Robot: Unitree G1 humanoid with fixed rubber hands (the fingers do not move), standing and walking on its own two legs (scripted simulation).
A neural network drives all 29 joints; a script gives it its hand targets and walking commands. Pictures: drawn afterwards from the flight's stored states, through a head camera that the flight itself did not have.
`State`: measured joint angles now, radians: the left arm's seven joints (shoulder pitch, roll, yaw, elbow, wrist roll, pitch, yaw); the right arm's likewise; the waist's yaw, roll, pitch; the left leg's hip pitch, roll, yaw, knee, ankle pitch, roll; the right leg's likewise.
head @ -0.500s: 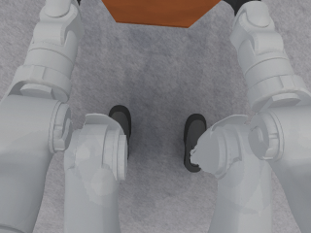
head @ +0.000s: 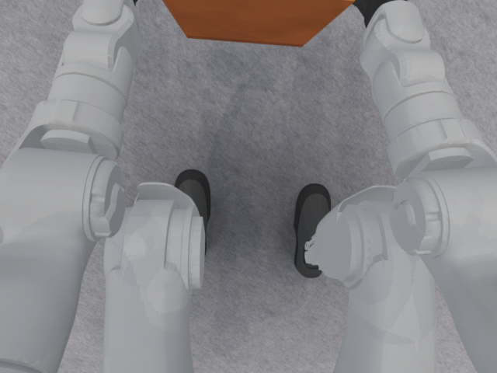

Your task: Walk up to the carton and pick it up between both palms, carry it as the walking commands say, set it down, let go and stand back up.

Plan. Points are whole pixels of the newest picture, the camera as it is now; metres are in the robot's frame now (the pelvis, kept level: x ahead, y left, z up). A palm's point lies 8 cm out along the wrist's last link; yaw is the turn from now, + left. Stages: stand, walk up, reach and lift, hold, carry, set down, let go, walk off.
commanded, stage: reach and lift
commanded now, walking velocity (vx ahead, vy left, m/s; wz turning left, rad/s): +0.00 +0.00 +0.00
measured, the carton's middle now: out of the picture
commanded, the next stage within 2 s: none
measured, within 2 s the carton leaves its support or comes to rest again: leaves its support in 0.38 s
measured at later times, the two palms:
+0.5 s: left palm out of the picture +0.54 +0.19 -0.17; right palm out of the picture +0.55 -0.11 -0.15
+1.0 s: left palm out of the picture +0.54 +0.18 -0.12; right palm out of the picture +0.53 -0.11 -0.11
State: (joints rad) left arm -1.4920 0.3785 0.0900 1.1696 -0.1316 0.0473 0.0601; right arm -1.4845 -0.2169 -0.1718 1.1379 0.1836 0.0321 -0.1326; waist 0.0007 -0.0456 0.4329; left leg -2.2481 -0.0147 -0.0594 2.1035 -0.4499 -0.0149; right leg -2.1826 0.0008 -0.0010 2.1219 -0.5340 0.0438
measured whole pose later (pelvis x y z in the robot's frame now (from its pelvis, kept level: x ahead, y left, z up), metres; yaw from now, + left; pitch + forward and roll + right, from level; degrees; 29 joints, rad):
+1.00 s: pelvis -0.02 +0.00 +0.01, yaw +0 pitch +24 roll -3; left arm -1.51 0.29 0.13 0.96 -0.05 0.30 0.27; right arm -1.41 -0.15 -0.21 0.85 0.13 0.29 -0.36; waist 0.01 -0.05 0.52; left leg -2.09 -0.02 -0.06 2.11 -0.45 -0.01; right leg -2.02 0.01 0.00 2.12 -0.53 0.04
